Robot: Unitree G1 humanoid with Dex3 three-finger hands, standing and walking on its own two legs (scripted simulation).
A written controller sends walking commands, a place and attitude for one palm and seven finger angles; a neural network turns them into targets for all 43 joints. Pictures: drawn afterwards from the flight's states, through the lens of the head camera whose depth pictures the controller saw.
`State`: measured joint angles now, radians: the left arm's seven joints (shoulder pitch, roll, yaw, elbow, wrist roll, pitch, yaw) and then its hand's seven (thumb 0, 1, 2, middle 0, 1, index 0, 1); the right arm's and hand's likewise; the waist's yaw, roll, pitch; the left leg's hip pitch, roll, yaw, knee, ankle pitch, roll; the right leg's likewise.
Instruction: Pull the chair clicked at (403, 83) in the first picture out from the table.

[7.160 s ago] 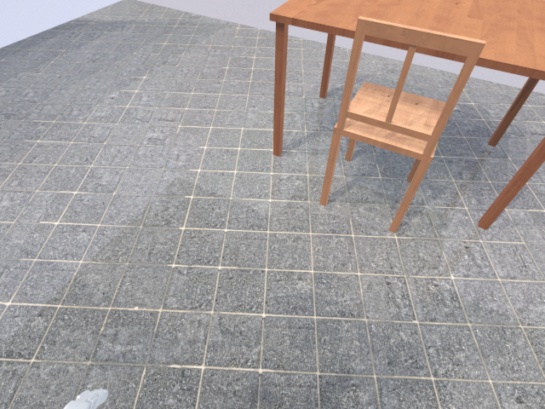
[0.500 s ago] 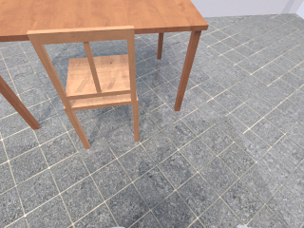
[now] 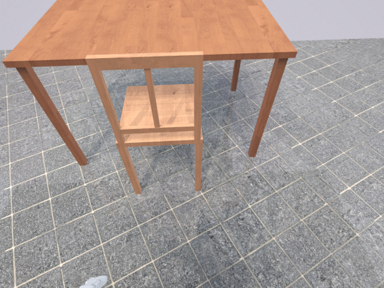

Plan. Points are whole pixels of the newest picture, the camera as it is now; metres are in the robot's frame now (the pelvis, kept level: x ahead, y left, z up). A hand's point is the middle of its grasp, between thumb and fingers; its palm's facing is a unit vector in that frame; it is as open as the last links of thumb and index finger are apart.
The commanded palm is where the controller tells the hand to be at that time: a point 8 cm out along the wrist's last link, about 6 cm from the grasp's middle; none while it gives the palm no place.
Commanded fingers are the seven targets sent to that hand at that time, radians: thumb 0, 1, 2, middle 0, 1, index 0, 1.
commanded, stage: take the last steps up to it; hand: left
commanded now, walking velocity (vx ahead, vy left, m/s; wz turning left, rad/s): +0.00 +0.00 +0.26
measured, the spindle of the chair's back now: (152, 100) +0.75 +0.17 -0.08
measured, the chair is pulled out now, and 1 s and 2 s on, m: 0.00 0.00 0.00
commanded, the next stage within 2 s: come to a stop and stand still in 1.06 s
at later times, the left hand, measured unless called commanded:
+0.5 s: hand out of the picture -0.07 +0.19 -0.18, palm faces +0.17 -0.97 -0.16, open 7.4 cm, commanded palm none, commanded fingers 0.00 0.90 0.90 -0.20 -0.30 -0.20 -0.30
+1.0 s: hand (140, 239) +0.27 +0.15 -0.17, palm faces +0.07 -0.97 -0.23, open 7.3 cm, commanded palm none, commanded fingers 0.00 0.90 0.90 -0.20 -0.30 -0.20 -0.30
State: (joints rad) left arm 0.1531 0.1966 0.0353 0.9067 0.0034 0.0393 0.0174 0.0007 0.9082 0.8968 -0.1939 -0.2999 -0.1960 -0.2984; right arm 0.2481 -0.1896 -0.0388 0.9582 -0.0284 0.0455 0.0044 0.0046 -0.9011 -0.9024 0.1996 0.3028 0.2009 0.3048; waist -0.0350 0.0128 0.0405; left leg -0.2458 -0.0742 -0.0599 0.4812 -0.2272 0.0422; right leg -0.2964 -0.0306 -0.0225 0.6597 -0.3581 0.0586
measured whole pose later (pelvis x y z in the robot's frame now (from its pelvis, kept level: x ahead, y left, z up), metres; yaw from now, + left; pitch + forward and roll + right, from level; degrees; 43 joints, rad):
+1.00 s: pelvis +0.19 -0.04 -0.01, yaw +4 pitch -1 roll +0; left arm 0.15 0.17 0.05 1.03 0.01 -0.05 0.00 0.00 0.92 0.90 -0.19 -0.30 -0.20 -0.30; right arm 0.36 -0.17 -0.05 1.13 -0.02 0.00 -0.01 0.01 -0.91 -0.90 0.20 0.30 0.20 0.30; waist -0.03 0.04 0.07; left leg -0.35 0.10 0.03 1.21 -0.42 0.02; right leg -0.36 -0.03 -0.16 0.58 -0.21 -0.07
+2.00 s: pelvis +0.26 -0.03 +0.00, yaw +2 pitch -1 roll +0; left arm 0.22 0.17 -0.01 0.94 0.01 0.01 0.04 0.00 0.91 0.90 -0.20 -0.30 -0.20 -0.30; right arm 0.28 -0.17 0.00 1.01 -0.02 0.02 -0.01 0.01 -0.92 -0.90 0.19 0.30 0.19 0.30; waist -0.01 0.00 0.02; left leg -0.23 0.02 0.07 0.55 -0.30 0.02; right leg -0.23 0.00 -0.14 0.54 -0.29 -0.05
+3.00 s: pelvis +0.30 +0.03 +0.00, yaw +1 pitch -1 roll -1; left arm 0.28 0.16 -0.01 1.10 0.01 0.01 0.04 0.00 0.91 0.90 -0.19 -0.30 -0.20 -0.30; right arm 0.28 -0.13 0.03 1.14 -0.01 -0.02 -0.04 0.01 -0.92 -0.90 0.20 0.30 0.20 0.30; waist 0.00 -0.03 0.03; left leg -0.12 -0.07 0.12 0.42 -0.30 0.11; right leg -0.14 -0.08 -0.09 0.45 -0.29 0.05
